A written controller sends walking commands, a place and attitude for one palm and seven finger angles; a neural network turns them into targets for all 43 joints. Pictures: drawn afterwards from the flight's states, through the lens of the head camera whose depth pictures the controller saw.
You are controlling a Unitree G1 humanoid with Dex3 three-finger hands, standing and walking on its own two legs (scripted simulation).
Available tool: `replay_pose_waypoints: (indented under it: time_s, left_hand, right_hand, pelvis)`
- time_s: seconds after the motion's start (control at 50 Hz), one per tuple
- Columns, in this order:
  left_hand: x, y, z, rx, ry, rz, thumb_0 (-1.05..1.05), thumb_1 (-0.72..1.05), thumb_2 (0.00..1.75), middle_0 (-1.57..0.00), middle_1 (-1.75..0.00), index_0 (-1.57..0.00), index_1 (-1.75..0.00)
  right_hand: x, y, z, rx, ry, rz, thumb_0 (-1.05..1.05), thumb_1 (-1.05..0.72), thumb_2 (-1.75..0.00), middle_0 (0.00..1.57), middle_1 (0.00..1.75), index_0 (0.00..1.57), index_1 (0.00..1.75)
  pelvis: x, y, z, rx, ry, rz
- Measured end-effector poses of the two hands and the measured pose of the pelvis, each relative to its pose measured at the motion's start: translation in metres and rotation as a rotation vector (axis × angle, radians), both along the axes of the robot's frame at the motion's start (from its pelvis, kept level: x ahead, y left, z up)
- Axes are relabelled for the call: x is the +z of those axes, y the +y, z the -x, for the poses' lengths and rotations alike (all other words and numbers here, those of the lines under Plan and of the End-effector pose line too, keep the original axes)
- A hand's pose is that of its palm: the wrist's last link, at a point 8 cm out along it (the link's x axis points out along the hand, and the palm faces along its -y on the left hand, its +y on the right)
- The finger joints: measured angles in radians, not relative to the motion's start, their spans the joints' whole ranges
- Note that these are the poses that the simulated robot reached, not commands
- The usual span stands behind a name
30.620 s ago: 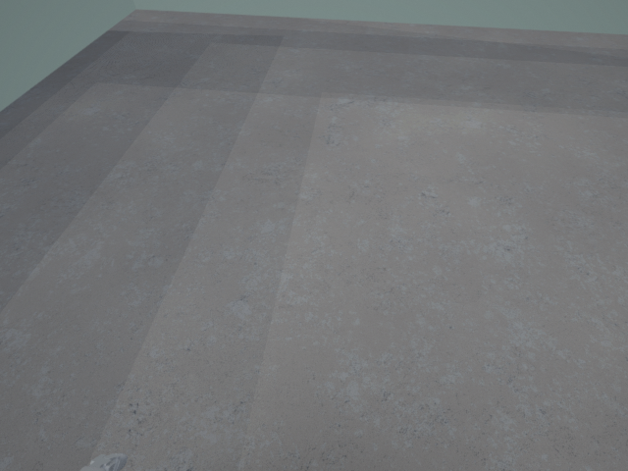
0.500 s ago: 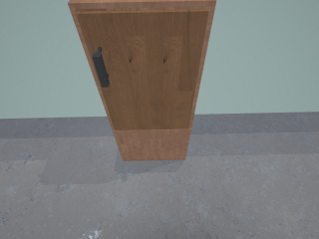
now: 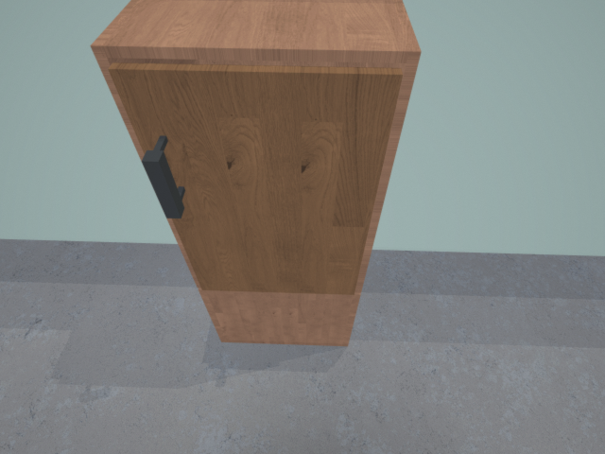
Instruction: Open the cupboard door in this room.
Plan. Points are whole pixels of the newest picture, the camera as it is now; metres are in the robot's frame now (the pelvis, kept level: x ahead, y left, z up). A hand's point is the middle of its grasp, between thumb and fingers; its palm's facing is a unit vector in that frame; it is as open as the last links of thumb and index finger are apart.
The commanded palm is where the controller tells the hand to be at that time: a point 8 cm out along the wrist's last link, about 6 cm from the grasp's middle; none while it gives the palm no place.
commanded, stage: come to a stop and stand still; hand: left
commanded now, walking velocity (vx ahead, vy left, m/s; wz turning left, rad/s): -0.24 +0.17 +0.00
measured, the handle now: (168, 177) +0.50 +0.26 +0.06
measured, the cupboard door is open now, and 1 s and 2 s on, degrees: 0 0 0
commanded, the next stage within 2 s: look again from close up in 0.82 s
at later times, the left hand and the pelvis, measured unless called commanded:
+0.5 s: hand out of the picture +0.00 +0.22 -0.17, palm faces +0.13 -0.97 -0.20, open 7.3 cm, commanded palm none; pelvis -0.03 +0.03 +0.01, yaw +3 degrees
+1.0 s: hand out of the picture -0.06 +0.17 -0.17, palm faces +0.03 -0.98 -0.17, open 7.3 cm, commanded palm none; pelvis -0.05 +0.01 +0.01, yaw +2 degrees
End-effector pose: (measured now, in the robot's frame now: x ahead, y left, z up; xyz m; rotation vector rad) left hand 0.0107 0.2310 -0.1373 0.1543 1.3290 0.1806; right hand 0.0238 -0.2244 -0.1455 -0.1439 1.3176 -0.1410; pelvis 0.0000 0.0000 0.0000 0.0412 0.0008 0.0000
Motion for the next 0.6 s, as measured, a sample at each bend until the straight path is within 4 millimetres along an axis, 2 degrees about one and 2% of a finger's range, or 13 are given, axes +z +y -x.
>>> replay_pose_waypoints:
  time_s: [0.06, 0.14, 0.24, 0.34, 0.38, 0.46, 0.6]
  left_hand:
    - [0.003, -0.008, -0.01, 0.001, 0.008, -0.017, 0.02, 0.95, 0.9, -0.2, -0.3, -0.2, -0.3]
    - [0.008, -0.008, -0.015, 0.033, -0.017, -0.031, 0.02, 0.94, 0.9, -0.2, -0.3, -0.21, -0.3]
    - [0.01, 0.0, -0.007, 0.059, -0.027, -0.026, 0.01, 0.93, 0.9, -0.21, -0.3, -0.21, -0.3]
    - [-0.006, 0.019, 0.005, 0.064, -0.024, -0.001, 0.01, 0.92, 0.9, -0.21, -0.3, -0.21, -0.3]
    - [-0.012, 0.028, 0.008, 0.074, -0.023, 0.008, 0.01, 0.91, 0.9, -0.21, -0.3, -0.21, -0.3]
    - [-0.007, 0.034, 0.015, 0.081, -0.028, 0.008, 0.01, 0.91, 0.9, -0.2, -0.3, -0.2, -0.3]
    - [0.001, 0.024, 0.036, 0.061, -0.009, 0.004, 0.01, 0.91, 0.9, -0.2, -0.3, -0.2, -0.3]
  right_hand:
    - [-0.005, -0.008, -0.004, -0.017, 0.038, -0.01, 0.0, -0.92, -0.9, 0.2, 0.3, 0.2, 0.3]
    - [-0.001, -0.015, -0.014, 0.005, 0.063, 0.001, 0.0, -0.92, -0.9, 0.2, 0.3, 0.2, 0.3]
    - [0.009, -0.013, -0.036, 0.039, 0.013, 0.021, 0.0, -0.91, -0.9, 0.2, 0.3, 0.2, 0.3]
    - [0.017, 0.002, -0.05, 0.057, -0.104, 0.048, 0.0, -0.91, -0.9, 0.2, 0.3, 0.2, 0.3]
    - [0.017, 0.01, -0.047, 0.067, -0.123, 0.057, 0.0, -0.91, -0.9, 0.2, 0.3, 0.2, 0.3]
    - [0.022, 0.027, -0.033, 0.089, -0.105, 0.042, 0.0, -0.91, -0.9, 0.2, 0.3, 0.2, 0.3]
    - [0.014, 0.031, -0.014, 0.064, -0.097, 0.005, 0.0, -0.93, -0.9, 0.2, 0.3, 0.2, 0.3]
  pelvis:
    - [0.0, -0.007, -0.007, 0.019, 0.001, 0.009]
    - [0.004, -0.009, -0.005, 0.041, -0.003, 0.0]
    - [0.009, -0.002, 0.005, 0.049, -0.002, 0.001]
    - [0.0, 0.014, 0.015, 0.039, -0.005, 0.028]
    - [-0.003, 0.019, 0.02, 0.047, -0.01, 0.034]
    - [0.003, 0.024, 0.027, 0.05, -0.009, 0.03]
    - [0.006, 0.023, 0.036, 0.038, 0.003, 0.009]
